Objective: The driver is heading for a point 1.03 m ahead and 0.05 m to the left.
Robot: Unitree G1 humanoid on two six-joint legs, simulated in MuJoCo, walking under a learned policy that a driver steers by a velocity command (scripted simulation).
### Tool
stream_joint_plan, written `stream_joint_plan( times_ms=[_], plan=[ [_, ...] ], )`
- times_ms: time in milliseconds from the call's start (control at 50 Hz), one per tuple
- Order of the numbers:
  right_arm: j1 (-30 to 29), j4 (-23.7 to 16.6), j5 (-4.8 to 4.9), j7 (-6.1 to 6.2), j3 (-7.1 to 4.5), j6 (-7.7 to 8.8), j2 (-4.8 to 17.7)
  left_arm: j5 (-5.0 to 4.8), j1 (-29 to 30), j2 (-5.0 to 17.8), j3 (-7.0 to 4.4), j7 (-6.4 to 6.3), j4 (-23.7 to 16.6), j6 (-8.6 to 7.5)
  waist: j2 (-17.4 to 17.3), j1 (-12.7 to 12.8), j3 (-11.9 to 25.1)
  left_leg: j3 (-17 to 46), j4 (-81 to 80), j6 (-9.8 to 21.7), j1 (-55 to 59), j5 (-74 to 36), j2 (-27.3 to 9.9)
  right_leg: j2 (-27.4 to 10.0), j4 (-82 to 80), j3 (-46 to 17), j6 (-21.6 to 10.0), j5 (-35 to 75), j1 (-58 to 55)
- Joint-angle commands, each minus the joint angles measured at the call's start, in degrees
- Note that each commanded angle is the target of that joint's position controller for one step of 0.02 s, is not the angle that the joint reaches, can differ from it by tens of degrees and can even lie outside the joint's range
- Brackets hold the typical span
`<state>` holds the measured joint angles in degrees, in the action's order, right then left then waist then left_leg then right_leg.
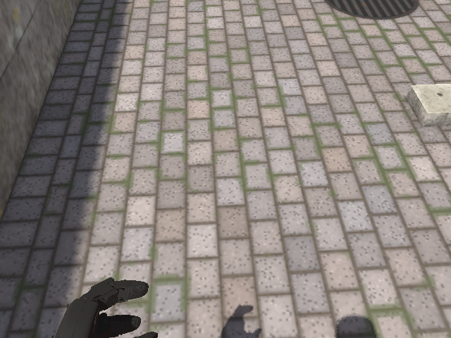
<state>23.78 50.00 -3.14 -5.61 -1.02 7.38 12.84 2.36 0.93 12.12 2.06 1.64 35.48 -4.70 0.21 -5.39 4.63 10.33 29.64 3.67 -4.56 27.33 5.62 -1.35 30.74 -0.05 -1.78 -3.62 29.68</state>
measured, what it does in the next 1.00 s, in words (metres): walks ahead: left foot, then right foot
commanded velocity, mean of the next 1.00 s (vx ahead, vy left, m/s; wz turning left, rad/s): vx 0.16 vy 0.00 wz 0.20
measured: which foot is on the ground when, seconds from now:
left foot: down 0.00-0.02, up 0.04-0.44, down 0.46-0.84, up 0.86-1.00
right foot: down 0.00-0.46, up 0.48-0.80, down 0.82-1.00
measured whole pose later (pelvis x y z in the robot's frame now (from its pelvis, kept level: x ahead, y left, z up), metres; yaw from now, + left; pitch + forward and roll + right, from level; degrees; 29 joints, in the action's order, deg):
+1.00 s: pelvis +0.24 -0.03 +0.02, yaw +9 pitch +2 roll +2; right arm 5.6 41.2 -0.4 3.1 -5.7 -1.5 15.6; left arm 0.2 -15.0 14.6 -3.5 -2.5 42.5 0.6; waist -1.1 2.3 -1.0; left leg 1.6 59.0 -2.8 -30.7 24.1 2.8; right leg 0.4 30.4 -3.1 -1.5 -13.9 18.5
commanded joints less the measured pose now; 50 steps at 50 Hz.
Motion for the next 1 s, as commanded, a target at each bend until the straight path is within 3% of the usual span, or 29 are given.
stream_joint_plan(
  times_ms=[20, 40, 60, 80, 100, 120, 140, 180, 200, 240, 280, 380, 440, 460, 480, 500, 520, 560, 600, 660, 720, 800, 820, 840, 860, 880, 900, 940, 1000],
  plan=[
    [8.08, -5.65, -1.84, 1.37, 0.98, 1.54, -3.32, -0.41, -26.68, 12.92, -4.88, -1.83, 2.20, -2.77, 18.05, 9.40, 28.91, -0.27, 32.34, -2.95, -30.88, -16.35, 3.58, -22.42, 0.99, -27.17, -27.01, 25.34, -64.02],
    [-0.82, -5.82, 0.32, 0.49, -0.53, 1.37, 2.58, 0.62, -33.29, 10.54, -4.75, -2.32, 5.15, -1.97, 13.72, 15.27, 21.32, -1.87, 47.09, -3.24, -45.81, 3.99, 3.16, -25.41, -8.50, -39.61, -23.85, 10.13, -61.42],
    [-6.65, -6.56, 1.28, 0.66, -1.40, 0.73, 4.07, 0.38, -27.56, 10.55, -5.26, -2.70, 5.56, -2.22, 7.49, 13.31, 5.86, -2.05, 53.13, -1.38, -51.10, -4.34, -2.13, -23.39, -11.58, -30.95, -15.96, -4.21, -46.35],
    [-7.74, -5.42, 1.18, 1.73, -1.33, 0.28, 3.90, 0.00, -20.94, 6.56, -4.03, -2.75, 5.39, -1.91, 5.28, 10.39, -0.10, -3.41, 52.10, -0.57, -48.85, -11.34, -6.49, -21.01, -14.61, -22.80, -12.32, -10.42, -33.42],
    [-6.03, -4.22, 0.06, 2.38, -1.38, 0.04, 3.51, -0.53, -16.97, 2.17, -2.59, -2.66, 4.67, -1.61, 5.14, 7.22, 1.23, -2.74, 46.56, -0.59, -42.60, -15.05, -8.70, -18.61, -16.99, -16.56, -11.66, -0.41, -28.24],
    [-8.12, -4.79, -1.08, 2.12, -1.15, -0.19, 2.90, -0.55, -14.28, 0.36, -2.24, -2.84, 4.18, -1.51, 4.50, 5.74, 1.14, -4.29, 45.85, -1.61, -39.00, -13.27, -9.74, -17.61, -18.07, -11.96, -12.25, 11.53, -25.11],
    [-9.76, -5.65, -1.15, 1.76, -0.94, -0.39, 1.99, -0.25, -11.79, 0.25, -2.50, -3.22, 3.70, -1.61, 4.52, 4.12, 2.80, -5.51, 44.70, -2.64, -36.95, -9.67, -10.26, -16.80, -18.36, -8.32, -12.61, 20.98, -24.61],
    [-11.60, -6.07, 0.46, 0.59, -0.83, -0.50, 1.47, 0.37, -10.12, 3.49, -4.01, -3.93, 4.04, -2.67, 3.33, 3.49, 2.97, -7.75, 40.20, -4.44, -36.54, -10.43, -10.69, -14.55, -19.59, -0.96, -12.51, 28.06, -23.30],
    [-12.56, -8.75, 8.54, 3.69, -1.99, -2.91, 2.48, -1.79, -11.24, 10.28, -6.41, -3.69, 5.02, -2.18, 1.11, 3.94, -4.87, -7.39, 37.96, -5.24, -40.31, -14.82, -9.94, -13.07, -18.55, 3.20, -7.51, 26.87, -20.51],
    [-13.40, -10.60, 6.20, 5.25, -1.55, -4.35, 2.00, -2.28, -11.56, 9.70, -6.38, -3.97, 5.97, -1.50, 2.55, 3.51, -5.04, -9.07, 26.73, -5.49, -34.38, -22.74, -9.54, -11.22, -18.84, 8.02, -6.13, 26.24, -15.22],
    [-15.00, -12.07, 4.43, 4.92, -1.93, -5.06, 2.15, -2.06, -11.50, 10.56, -6.75, -4.51, 6.29, -0.78, 5.50, 4.16, -3.57, -10.69, 17.06, -5.18, -28.03, -29.35, -8.63, -10.66, -18.33, 10.32, -6.53, 24.90, -14.41],
    [-19.12, -15.85, 3.50, 2.84, -3.69, -6.28, 5.32, -4.01, -12.30, 12.65, -8.20, -4.98, 7.36, 0.88, 4.41, 5.43, -1.37, -11.66, 7.35, -1.35, -27.43, -24.95, -8.14, -14.76, -10.44, 9.74, -5.64, 26.62, -26.75],
    [-11.02, -14.70, 3.19, 2.95, -5.57, -5.77, 8.07, -4.37, -13.98, 12.31, -8.44, -4.91, 7.71, 2.13, 1.26, 2.11, 2.06, -14.74, -3.79, 2.82, -13.60, -27.02, -2.55, -10.33, 7.11, 11.91, -2.39, 30.25, -25.93],
    [-6.27, -14.70, 2.73, 4.26, -7.18, -5.72, 13.57, -2.62, -16.73, 10.69, -7.69, -4.47, 7.00, 1.85, -6.06, 0.85, 6.39, -4.52, -2.38, 6.49, 1.10, -53.30, -9.93, -6.34, 20.97, 12.38, 1.29, 13.72, -14.35],
    [-7.16, -16.23, 1.72, 5.48, -7.19, -5.90, 17.77, 0.02, -20.81, 5.46, -5.49, -3.49, 4.99, 1.45, -17.34, 5.16, 11.99, 15.70, 3.18, 18.75, 18.22, -79.51, -25.39, 2.03, 42.47, 9.03, 5.39, -38.21, 6.71],
    [-6.56, -17.45, 1.90, 5.57, -5.97, -6.08, 14.04, -1.53, -19.51, 8.58, -5.47, -2.48, 5.41, 1.08, -11.52, 2.04, 22.91, 22.68, -2.51, 22.61, 17.75, -65.54, -28.55, 2.16, 49.14, -3.61, 5.41, -37.40, 7.53],
    [-10.29, -18.04, 2.27, 5.55, -5.17, -6.13, 11.43, -3.38, -14.88, 10.80, -6.12, -2.33, 4.84, 1.68, -6.16, 1.99, 17.55, 16.90, -4.52, 19.32, 12.51, -55.02, -25.52, -0.21, 48.77, -4.52, 5.24, -32.35, 9.50],
    [-16.11, -17.92, 3.77, 5.92, -3.37, -6.55, 6.15, -2.40, -12.69, 9.46, -6.01, -3.80, 5.43, 3.53, -0.52, 4.96, 9.22, 9.00, -6.82, 13.02, -1.21, -39.87, -20.78, -3.93, 39.84, -4.05, 5.85, -26.16, 7.51],
    [-19.45, -17.12, 2.13, 5.79, -3.19, -6.65, 6.05, -2.21, -15.39, 7.80, -5.68, -4.21, 6.42, 5.22, -4.71, 7.81, 5.72, 2.26, -9.65, 11.07, -14.69, -35.31, -17.01, -3.37, 31.09, -1.43, 6.13, -23.10, -3.35],
    [-18.04, -14.66, 0.90, 6.28, -3.28, -6.23, 5.93, -2.28, -16.42, 4.93, -4.61, -3.98, 7.67, 5.20, -7.23, 6.82, 5.94, -1.67, -10.60, 10.88, -16.82, -30.96, -16.46, -2.92, 19.71, -0.66, 5.90, -19.75, -10.76],
    [-18.23, -13.83, 1.57, 7.50, -4.13, -6.95, 8.89, -2.69, -13.71, 7.99, -5.43, -3.84, 6.53, 5.51, -8.14, 5.66, 3.74, 0.31, -11.89, 10.64, -16.10, -18.59, -19.17, -2.01, 16.15, 0.61, 4.76, -16.65, -11.09],
    [-18.65, -12.71, 3.42, 8.74, -4.58, -8.05, 9.14, -1.74, -14.57, 7.61, -5.93, -3.30, 6.25, 6.23, -6.93, 6.86, -0.25, -1.35, -9.44, 6.21, -16.75, -8.18, -18.58, 0.12, 6.30, 3.31, 0.39, -13.30, -13.88],
    [-17.73, -11.95, 3.92, 8.94, -4.56, -8.14, 8.21, -1.21, -14.73, 8.21, -6.11, -3.11, 5.77, 6.34, -4.74, 7.03, -2.29, -3.39, -6.12, 3.34, -17.80, -6.92, -16.86, -1.08, 1.07, 0.51, -1.74, -9.78, -14.02],
    [-15.29, -12.00, 3.30, 9.07, -4.44, -8.07, 6.32, -0.73, -14.79, 12.20, -6.99, -3.39, 4.88, 6.28, 5.43, 4.81, -3.21, -9.67, 3.92, -1.12, -20.87, -4.52, -11.04, -8.48, -5.73, -10.53, -5.35, -2.71, -14.16],
    [-19.37, -13.60, 2.98, 9.18, -4.43, -7.80, 5.51, -1.64, -15.01, 15.06, -8.09, -3.50, 4.72, 6.18, 16.10, 6.61, -6.52, -15.80, 11.78, -4.74, -26.50, -4.32, -2.62, -14.87, -13.75, -23.08, -11.68, -6.99, -12.18],
    [-24.74, -15.17, 2.62, 9.14, -4.77, -7.57, 6.57, -0.65, -16.16, 14.63, -8.05, -3.75, 4.16, 5.39, 16.67, 9.61, -7.20, -10.55, 23.22, -4.99, -30.63, 2.68, -2.38, -17.71, -16.99, -29.33, -14.45, -6.95, -12.82],
    [-24.08, -14.77, 3.13, 8.93, -5.37, -7.71, 6.80, 0.14, -15.42, 13.29, -7.72, -4.09, 3.76, 4.44, 13.34, 8.53, -5.87, -7.37, 31.60, -5.27, -32.91, 3.83, -3.07, -17.26, -15.90, -28.04, -14.58, -3.21, -14.71],
    [-19.85, -12.93, 2.76, 8.74, -5.59, -8.31, 6.33, -1.79, -10.34, 12.35, -7.87, -4.33, 2.00, 3.72, 7.06, 5.45, -3.04, -5.52, 35.32, -6.19, -33.49, -0.52, -4.24, -13.06, -11.72, -21.46, -11.15, 5.77, -17.66],
    [-20.79, -13.60, 2.85, 8.77, -4.69, -7.76, 3.79, -2.90, -11.15, 10.97, -7.88, -4.60, 1.54, 4.57, 5.88, 5.69, 1.16, -7.14, 28.01, -7.56, -30.72, -4.42, -3.59, -9.55, -8.21, -17.73, -9.80, 14.82, -21.59]
  ],
)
